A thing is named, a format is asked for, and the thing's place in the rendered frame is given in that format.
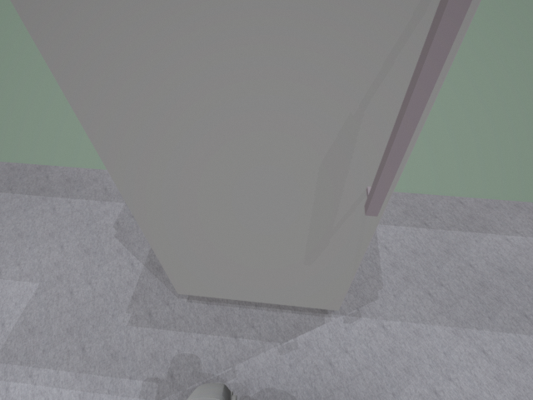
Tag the fridge door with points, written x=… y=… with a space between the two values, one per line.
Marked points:
x=243 y=134

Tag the handle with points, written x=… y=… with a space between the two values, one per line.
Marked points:
x=441 y=36

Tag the robot left thigh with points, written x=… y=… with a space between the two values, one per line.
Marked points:
x=212 y=391

